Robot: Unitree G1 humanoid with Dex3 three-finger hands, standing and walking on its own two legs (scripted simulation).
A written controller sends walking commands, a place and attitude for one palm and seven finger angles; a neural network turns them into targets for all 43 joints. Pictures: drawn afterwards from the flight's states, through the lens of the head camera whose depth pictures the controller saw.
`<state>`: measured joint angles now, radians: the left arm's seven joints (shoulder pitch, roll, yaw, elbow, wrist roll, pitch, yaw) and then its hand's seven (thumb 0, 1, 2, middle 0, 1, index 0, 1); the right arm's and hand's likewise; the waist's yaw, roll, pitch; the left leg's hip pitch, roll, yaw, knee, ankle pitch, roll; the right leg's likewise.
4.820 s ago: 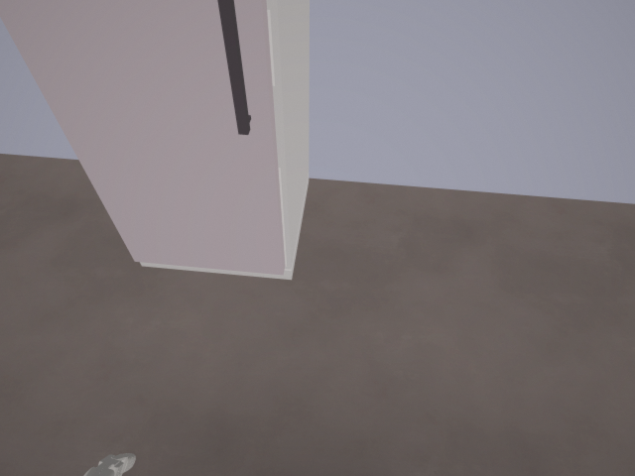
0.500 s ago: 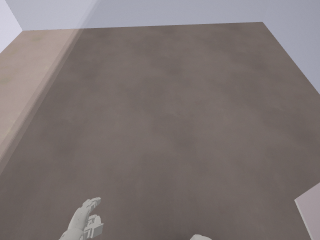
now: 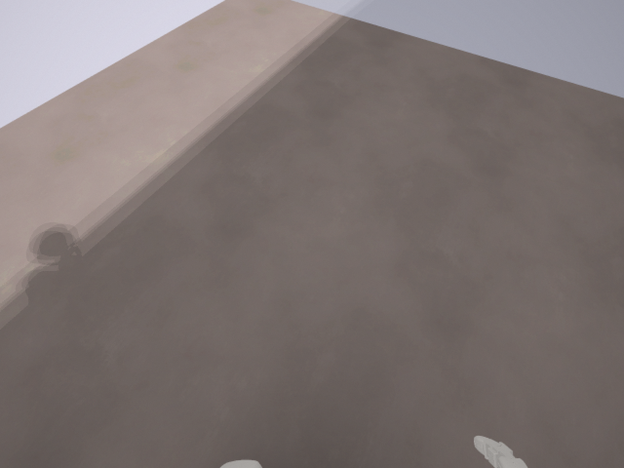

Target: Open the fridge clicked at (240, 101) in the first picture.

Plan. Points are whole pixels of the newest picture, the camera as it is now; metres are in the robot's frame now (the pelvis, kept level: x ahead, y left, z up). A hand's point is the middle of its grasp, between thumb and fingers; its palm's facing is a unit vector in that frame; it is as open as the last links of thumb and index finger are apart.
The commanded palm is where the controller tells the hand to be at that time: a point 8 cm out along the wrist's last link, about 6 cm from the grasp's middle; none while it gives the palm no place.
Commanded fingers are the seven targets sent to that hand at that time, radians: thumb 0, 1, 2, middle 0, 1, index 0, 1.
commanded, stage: walk to a spot facing it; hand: right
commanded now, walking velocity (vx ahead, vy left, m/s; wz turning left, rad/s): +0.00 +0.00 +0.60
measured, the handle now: out of the picture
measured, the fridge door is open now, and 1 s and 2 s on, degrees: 0 0 0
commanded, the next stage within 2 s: turn to face it in 0.04 s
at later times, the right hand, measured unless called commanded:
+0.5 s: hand out of the picture +0.10 -0.20 -0.16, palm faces +0.03 +0.99 -0.16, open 7.4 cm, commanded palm none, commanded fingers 0.00 -0.90 -0.90 0.20 0.30 0.20 0.30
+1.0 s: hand out of the picture -0.03 -0.20 -0.14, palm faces +0.33 +0.91 -0.27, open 7.4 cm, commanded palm none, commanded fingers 0.00 -0.90 -0.90 0.20 0.30 0.20 0.30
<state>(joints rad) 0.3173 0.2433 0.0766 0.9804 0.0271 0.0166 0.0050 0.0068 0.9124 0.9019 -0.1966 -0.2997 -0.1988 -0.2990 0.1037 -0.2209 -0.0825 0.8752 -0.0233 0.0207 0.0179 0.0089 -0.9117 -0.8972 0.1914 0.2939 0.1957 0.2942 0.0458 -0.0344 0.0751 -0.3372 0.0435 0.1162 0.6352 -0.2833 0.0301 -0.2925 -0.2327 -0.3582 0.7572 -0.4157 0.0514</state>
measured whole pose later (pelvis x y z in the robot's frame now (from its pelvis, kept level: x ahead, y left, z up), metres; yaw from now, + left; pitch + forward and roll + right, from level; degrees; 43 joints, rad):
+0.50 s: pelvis +0.02 -0.03 +0.02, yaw +1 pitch +0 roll +2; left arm 0.26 0.15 0.02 1.00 0.03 0.02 0.02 0.01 0.93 0.90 -0.20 -0.30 -0.20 -0.30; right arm 0.18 -0.18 -0.05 0.99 -0.01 0.04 -0.02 0.01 -0.91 -0.90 0.20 0.29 0.20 0.29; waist 0.02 0.02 0.03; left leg -0.34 0.02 0.05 0.88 -0.47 -0.03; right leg -0.30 -0.02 -0.03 0.54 -0.24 -0.03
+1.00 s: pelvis -0.03 +0.01 +0.02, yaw -18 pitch +0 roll -2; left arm 0.17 0.27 0.09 0.92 0.02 0.08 -0.03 0.01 0.91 0.90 -0.19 -0.30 -0.20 -0.30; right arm 0.23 -0.20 -0.04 0.92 -0.03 0.02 -0.02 0.01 -0.91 -0.90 0.20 0.29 0.20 0.30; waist 0.01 0.00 0.07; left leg -0.19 0.13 0.17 0.54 -0.33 -0.02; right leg -0.47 -0.04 -0.06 0.96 -0.41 0.07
